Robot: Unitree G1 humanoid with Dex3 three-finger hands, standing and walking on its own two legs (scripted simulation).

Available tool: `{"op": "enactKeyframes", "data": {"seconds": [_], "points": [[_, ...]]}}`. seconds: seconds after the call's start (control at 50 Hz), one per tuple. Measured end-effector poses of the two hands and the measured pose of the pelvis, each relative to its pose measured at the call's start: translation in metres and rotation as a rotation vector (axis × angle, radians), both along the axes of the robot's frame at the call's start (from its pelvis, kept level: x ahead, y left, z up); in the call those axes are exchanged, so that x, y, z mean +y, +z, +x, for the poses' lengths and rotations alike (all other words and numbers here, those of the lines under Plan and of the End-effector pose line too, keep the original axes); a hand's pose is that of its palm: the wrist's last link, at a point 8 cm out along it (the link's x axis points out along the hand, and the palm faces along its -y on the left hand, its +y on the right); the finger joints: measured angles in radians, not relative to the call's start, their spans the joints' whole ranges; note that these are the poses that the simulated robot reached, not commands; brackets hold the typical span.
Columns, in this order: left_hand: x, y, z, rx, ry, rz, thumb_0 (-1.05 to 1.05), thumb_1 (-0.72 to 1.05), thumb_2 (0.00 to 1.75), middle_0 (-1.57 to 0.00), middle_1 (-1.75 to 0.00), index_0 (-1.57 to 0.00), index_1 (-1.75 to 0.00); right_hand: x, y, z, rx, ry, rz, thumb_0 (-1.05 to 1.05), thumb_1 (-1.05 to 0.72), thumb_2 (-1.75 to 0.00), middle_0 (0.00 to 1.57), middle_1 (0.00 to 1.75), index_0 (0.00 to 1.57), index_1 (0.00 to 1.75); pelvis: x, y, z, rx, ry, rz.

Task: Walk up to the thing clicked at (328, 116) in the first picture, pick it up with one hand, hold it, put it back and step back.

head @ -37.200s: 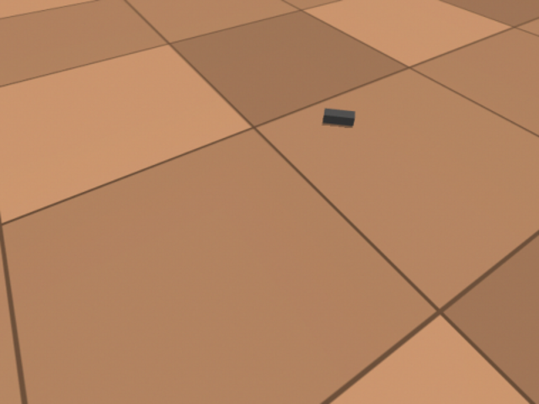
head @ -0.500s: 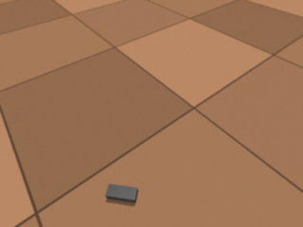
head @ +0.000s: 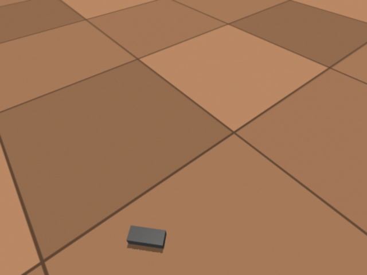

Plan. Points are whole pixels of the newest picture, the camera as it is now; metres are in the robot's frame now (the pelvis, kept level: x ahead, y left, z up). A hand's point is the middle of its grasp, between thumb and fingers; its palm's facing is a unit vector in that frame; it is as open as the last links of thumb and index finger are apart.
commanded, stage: stand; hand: left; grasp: from above
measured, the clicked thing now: (147, 237) +0.43 +0.22 -0.75
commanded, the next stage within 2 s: step back in 0.56 s
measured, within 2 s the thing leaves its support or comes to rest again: neither
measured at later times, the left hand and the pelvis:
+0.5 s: hand out of the picture +0.06 +0.25 -0.16, palm faces +0.01 -0.94 -0.33, open 7.4 cm; pelvis -0.01 +0.00 +0.00, yaw +0 degrees
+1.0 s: hand out of the picture +0.07 +0.31 -0.19, palm faces -0.05 -0.92 -0.38, open 7.4 cm; pelvis -0.09 +0.05 -0.03, yaw -1 degrees
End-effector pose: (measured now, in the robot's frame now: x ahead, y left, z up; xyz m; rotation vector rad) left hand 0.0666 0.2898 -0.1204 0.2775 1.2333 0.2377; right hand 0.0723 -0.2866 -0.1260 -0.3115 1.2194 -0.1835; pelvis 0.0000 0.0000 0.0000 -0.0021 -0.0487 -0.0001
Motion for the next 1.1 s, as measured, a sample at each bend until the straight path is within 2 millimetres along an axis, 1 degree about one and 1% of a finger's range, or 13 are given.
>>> {"op": "enactKeyframes", "data": {"seconds": [0.58,0.7,0.78,0.86,0.9,0.94,0.98,1.04,1.1], "points": [[0.003,-0.001,-0.015,0.021,-0.013,-0.001,0.00,0.90,0.89,-0.21,-0.30,-0.20,-0.30,-0.004,0.000,-0.023,0.032,-0.017,0.001,0.00,-0.90,-0.90,0.20,0.30,0.20,0.30,-0.001,0.000,-0.008,0.003,-0.009,0.001],[0.016,-0.003,-0.014,0.010,-0.029,0.035,0.00,0.90,0.89,-0.21,-0.30,-0.20,-0.30,-0.015,-0.002,-0.025,0.023,-0.034,-0.016,0.00,-0.90,-0.90,0.21,0.30,0.20,0.30,0.000,-0.008,-0.029,0.013,-0.016,0.000],[0.028,-0.007,-0.013,-0.010,-0.058,0.055,0.00,0.90,0.89,-0.21,-0.30,-0.20,-0.30,-0.022,-0.003,-0.032,0.019,-0.033,-0.048,0.00,-0.90,-0.90,0.21,0.30,0.20,0.30,0.006,-0.015,-0.045,0.015,-0.014,-0.007],[0.041,-0.011,-0.010,-0.044,-0.099,0.062,0.00,0.90,0.89,-0.21,-0.30,-0.20,-0.30,-0.018,0.003,-0.050,0.026,-0.036,-0.077,0.00,-0.91,-0.90,0.20,0.30,0.20,0.30,0.019,-0.018,-0.061,0.022,-0.017,0.012],[0.049,-0.015,-0.006,-0.067,-0.116,0.060,0.00,0.90,0.89,-0.21,-0.30,-0.20,-0.30,-0.013,0.006,-0.063,0.029,-0.040,-0.092,0.00,-0.91,-0.90,0.20,0.30,0.20,0.30,0.027,-0.021,-0.068,0.031,-0.012,0.014],[0.057,-0.022,-0.002,-0.098,-0.128,0.050,0.00,0.90,0.89,-0.21,-0.30,-0.20,-0.30,-0.008,0.004,-0.079,0.035,-0.038,-0.119,0.00,-0.90,-0.90,0.20,0.30,0.20,0.30,0.038,-0.029,-0.075,0.041,-0.007,-0.004],[0.063,-0.027,0.000,-0.120,-0.130,0.046,0.00,0.90,0.89,-0.21,-0.30,-0.20,-0.30,0.000,0.003,-0.096,0.055,-0.042,-0.135,0.00,-0.90,-0.90,0.20,0.30,0.20,0.30,0.044,-0.032,-0.085,0.025,-0.016,0.008],[0.063,-0.027,-0.006,-0.114,-0.144,0.041,0.00,0.90,0.89,-0.20,-0.30,-0.20,-0.30,0.015,0.006,-0.121,0.075,-0.058,-0.124,0.00,-0.90,-0.90,0.20,0.30,0.20,0.30,0.050,-0.028,-0.095,0.016,-0.029,-0.004],[0.061,-0.023,-0.018,-0.093,-0.153,0.024,0.00,0.91,0.89,-0.20,-0.30,-0.20,-0.30,0.025,0.008,-0.140,0.082,-0.073,-0.115,0.00,-0.90,-0.90,0.21,0.30,0.20,0.30,0.054,-0.021,-0.104,0.025,-0.034,-0.019]]}}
